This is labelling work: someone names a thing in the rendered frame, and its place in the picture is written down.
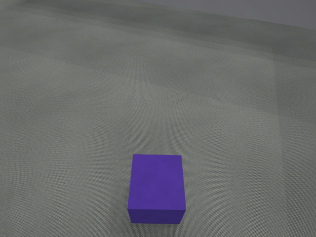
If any carton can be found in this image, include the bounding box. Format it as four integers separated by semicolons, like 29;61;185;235
127;154;186;224

